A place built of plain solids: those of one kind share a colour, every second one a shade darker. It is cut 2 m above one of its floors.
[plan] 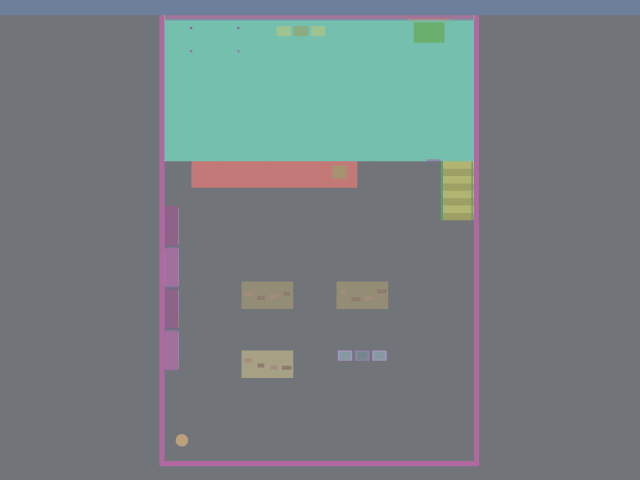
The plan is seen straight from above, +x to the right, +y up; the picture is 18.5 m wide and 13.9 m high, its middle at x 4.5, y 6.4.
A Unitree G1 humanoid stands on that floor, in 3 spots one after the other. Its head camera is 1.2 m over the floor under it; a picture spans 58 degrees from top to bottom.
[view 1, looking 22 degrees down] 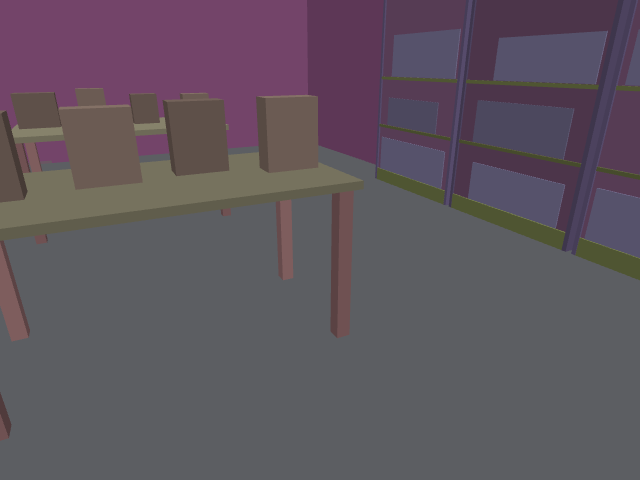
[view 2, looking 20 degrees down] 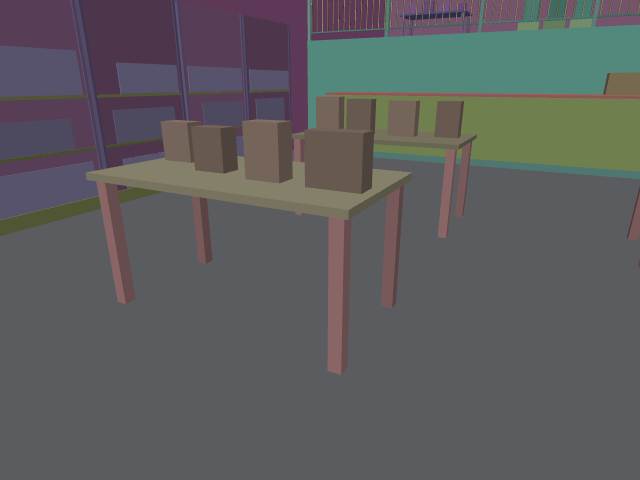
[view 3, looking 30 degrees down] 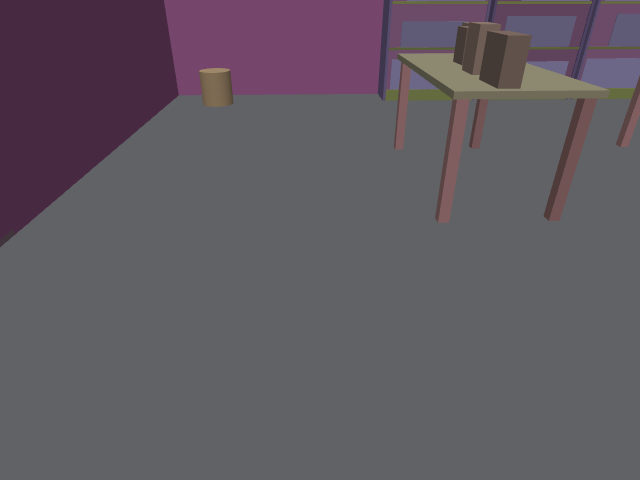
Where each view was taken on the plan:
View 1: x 3.18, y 6.67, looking -117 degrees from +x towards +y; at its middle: ground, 3.20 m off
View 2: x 4.35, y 1.00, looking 118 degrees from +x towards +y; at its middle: ground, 3.51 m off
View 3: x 5.95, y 1.65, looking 178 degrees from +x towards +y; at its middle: ground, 2.40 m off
